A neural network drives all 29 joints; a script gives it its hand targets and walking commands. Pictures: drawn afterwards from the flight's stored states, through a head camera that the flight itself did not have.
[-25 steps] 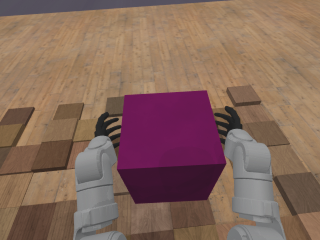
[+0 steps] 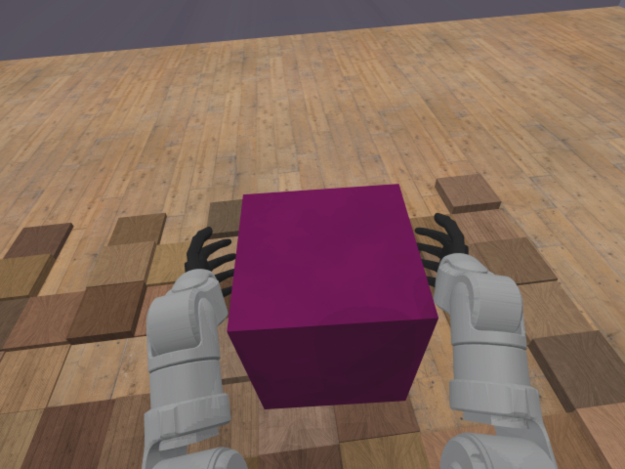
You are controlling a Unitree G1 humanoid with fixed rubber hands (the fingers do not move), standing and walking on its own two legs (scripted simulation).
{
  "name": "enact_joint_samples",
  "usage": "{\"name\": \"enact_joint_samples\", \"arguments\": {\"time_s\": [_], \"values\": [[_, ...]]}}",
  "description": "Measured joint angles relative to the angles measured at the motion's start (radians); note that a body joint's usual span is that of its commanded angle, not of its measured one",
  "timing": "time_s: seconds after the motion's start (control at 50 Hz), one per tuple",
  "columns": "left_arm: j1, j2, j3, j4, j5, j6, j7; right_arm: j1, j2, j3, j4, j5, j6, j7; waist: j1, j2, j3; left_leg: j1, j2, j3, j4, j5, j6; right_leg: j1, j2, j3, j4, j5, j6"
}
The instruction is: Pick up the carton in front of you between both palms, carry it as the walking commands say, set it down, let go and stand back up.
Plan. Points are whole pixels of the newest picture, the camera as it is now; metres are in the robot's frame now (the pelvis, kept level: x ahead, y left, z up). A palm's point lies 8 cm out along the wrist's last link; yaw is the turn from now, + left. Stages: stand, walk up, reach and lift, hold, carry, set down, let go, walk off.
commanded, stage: carry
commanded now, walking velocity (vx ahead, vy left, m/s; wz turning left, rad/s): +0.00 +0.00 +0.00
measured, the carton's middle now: (328, 302) +0.34 +0.00 +0.04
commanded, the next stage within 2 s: none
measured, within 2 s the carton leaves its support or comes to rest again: neither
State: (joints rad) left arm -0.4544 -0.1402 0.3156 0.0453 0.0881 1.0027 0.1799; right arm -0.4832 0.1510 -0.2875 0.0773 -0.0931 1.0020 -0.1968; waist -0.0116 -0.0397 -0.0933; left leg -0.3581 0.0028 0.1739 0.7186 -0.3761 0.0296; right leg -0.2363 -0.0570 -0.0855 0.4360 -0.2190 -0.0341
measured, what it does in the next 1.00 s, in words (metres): stands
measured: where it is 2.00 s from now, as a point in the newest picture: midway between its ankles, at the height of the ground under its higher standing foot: outside the picture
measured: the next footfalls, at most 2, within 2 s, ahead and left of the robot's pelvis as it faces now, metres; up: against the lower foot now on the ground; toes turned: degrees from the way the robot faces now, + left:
none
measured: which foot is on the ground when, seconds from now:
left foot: down 0.00-1.00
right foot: down 0.00-1.00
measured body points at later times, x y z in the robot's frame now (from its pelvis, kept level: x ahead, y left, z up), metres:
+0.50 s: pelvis -0.02 -0.01 +0.00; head -0.05 -0.02 +0.45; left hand +0.31 +0.14 +0.11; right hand +0.32 -0.17 +0.11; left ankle +0.00 +0.10 -0.71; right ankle +0.01 -0.09 -0.75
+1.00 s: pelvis -0.02 -0.01 +0.00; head -0.04 -0.03 +0.45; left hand +0.31 +0.14 +0.11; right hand +0.32 -0.18 +0.11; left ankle +0.00 +0.11 -0.71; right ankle +0.01 -0.09 -0.75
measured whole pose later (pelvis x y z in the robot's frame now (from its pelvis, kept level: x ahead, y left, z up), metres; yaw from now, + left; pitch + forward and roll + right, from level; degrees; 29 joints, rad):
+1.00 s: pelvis -0.02 -0.01 +0.00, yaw +0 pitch +1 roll +3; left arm -0.47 -0.14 0.33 0.06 0.09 1.01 0.17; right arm -0.50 0.15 -0.30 0.08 -0.10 1.01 -0.20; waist -0.01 -0.03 -0.08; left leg -0.39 0.02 0.16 0.71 -0.33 0.01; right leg -0.26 -0.04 -0.09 0.41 -0.17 -0.06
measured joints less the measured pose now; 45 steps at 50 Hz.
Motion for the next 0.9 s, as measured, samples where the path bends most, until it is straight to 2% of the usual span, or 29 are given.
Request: {"name": "enact_joint_samples", "arguments": {"time_s": [0.9], "values": [[-0.015, -0.003, 0.014, 0.010, 0.004, 0.004, -0.008, -0.022, 0.003, -0.012, 0.005, -0.008, 0.011, 0.000, 0.002, 0.006, 0.012, -0.028, 0.021, -0.010, -0.011, 0.046, -0.021, -0.022, 0.019, -0.005, -0.023, 0.047, -0.023]]}}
